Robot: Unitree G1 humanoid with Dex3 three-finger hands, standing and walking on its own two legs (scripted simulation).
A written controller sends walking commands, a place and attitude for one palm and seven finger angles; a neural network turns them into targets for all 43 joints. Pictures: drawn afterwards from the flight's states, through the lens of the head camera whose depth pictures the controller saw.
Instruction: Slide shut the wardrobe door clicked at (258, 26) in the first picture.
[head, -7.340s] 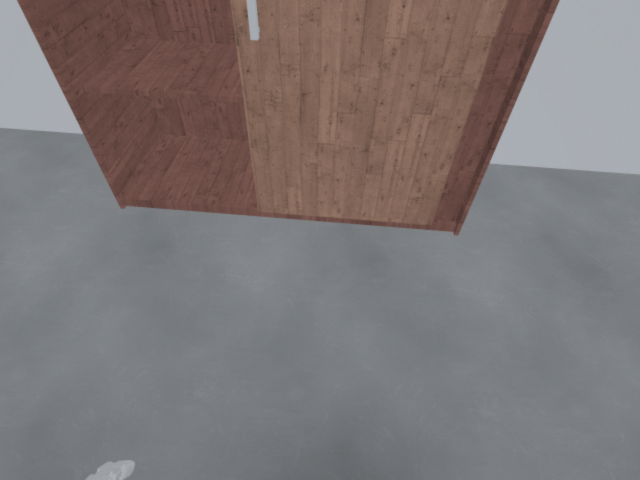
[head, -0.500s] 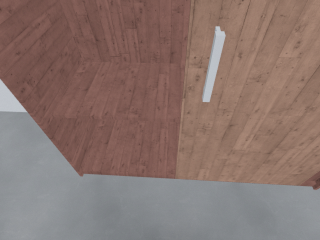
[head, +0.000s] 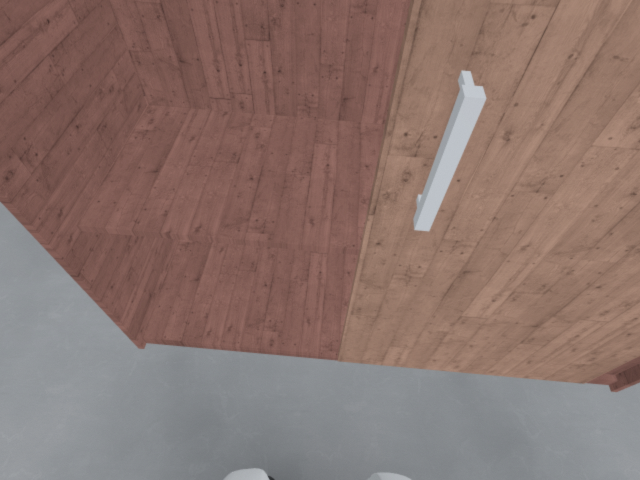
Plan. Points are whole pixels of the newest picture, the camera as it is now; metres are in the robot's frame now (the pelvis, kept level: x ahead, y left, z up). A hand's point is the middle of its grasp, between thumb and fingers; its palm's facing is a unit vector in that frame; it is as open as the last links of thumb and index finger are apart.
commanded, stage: come to a stop and stand still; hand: right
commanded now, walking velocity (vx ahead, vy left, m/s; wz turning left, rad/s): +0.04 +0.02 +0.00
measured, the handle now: (441, 160) +0.48 -0.11 +0.14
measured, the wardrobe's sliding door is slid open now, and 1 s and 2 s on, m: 0.62 0.62 0.62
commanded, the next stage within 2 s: look again from close up in 1.08 s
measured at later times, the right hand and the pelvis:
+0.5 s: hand out of the picture +0.03 -0.22 -0.17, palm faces -0.03 +0.98 -0.21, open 7.4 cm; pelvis -0.02 -0.04 +0.00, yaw +4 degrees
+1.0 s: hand out of the picture -0.04 -0.20 -0.17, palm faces -0.01 +0.98 -0.18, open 7.4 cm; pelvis -0.04 -0.04 +0.01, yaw +3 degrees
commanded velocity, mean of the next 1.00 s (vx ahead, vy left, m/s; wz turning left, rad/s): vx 0.01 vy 0.05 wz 0.00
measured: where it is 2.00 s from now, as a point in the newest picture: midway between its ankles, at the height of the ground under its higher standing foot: outside the picture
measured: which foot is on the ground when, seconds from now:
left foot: down 0.00-0.14, up 0.16-0.32, down 0.34-1.00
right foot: up 0.00-0.08, down 0.10-1.00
